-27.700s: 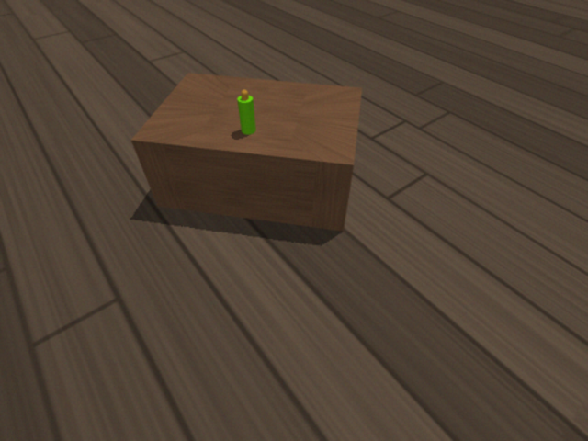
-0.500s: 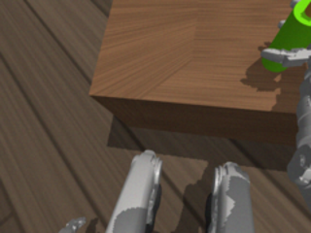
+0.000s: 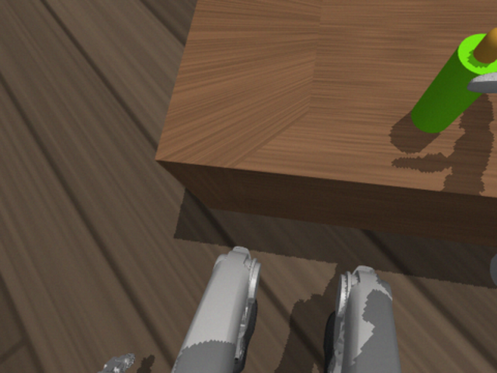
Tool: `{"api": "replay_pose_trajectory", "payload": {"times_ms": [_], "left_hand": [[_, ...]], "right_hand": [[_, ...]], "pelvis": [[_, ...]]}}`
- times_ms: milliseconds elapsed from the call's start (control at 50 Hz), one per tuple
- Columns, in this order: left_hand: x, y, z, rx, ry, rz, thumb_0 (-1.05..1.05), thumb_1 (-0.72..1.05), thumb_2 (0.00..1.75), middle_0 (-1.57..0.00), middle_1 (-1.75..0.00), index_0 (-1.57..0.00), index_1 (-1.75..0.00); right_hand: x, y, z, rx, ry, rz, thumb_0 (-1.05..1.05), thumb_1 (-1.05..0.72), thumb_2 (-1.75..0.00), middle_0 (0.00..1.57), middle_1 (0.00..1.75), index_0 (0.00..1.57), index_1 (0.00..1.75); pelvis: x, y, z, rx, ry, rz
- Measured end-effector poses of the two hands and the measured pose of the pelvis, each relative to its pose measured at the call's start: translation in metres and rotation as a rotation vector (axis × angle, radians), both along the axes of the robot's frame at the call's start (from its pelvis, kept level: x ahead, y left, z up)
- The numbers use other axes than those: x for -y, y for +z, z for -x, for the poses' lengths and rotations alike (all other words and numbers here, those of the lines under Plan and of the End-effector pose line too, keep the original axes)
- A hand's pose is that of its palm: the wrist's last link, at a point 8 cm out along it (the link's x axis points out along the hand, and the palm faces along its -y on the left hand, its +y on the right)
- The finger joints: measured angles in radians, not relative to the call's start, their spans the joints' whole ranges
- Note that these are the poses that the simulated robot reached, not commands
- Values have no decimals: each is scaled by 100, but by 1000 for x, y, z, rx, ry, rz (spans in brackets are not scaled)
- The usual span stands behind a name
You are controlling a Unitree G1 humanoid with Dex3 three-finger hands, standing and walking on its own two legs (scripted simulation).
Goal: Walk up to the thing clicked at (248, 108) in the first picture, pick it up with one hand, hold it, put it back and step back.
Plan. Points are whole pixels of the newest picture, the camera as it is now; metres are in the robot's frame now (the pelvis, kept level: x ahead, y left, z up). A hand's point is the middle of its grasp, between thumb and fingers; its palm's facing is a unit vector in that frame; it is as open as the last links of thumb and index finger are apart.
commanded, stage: rise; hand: right
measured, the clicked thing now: (460, 82) +0.57 -0.21 +0.00
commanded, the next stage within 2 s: home in 0.20 s
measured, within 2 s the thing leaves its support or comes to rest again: neither
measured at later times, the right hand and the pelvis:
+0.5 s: hand out of the picture +0.53 -0.35 +0.18, palm faces +0.34 +0.90 -0.28, open 17.0 cm; pelvis +0.03 -0.01 +0.16, yaw -1 degrees
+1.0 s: hand out of the picture +0.33 -0.27 +0.17, palm faces +0.09 +0.97 -0.23, open 17.0 cm; pelvis +0.07 -0.02 +0.24, yaw -4 degrees
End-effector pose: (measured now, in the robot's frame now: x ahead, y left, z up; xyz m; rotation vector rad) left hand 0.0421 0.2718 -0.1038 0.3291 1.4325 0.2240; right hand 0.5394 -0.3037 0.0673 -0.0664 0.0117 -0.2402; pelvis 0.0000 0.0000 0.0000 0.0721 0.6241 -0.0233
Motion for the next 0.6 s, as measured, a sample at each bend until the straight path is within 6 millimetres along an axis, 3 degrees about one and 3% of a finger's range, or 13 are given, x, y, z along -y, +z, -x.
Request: {"api": "replay_pose_trajectory", "payload": {"times_ms": [140,280,500,600], "left_hand": [[-1,51,-4,37,6,-15,1,90,89,-20,-30,-20,-29],[4,99,-10,15,17,-1,1,89,90,-20,-31,-20,-30],[15,179,-20,62,8,-45,1,89,90,-20,-30,-20,-30],[20,208,-23,100,18,-43,1,90,90,-20,-30,-20,-29]], "right_hand": [[22,52,4,-37,17,-31,-1,50,-8,8,8,9,8],[42,46,25,-317,-43,94,-1,49,-7,6,6,7,7],[89,135,51,-334,-168,122,-1,46,-10,6,7,7,7],[93,144,75,-443,-96,139,-1,39,-14,7,8,8,8]], "pelvis": [[1,42,-9,20,-7,-9],[5,86,-16,64,-6,-15],[11,159,-32,169,-36,-27],[18,186,-39,210,-40,-26]]}}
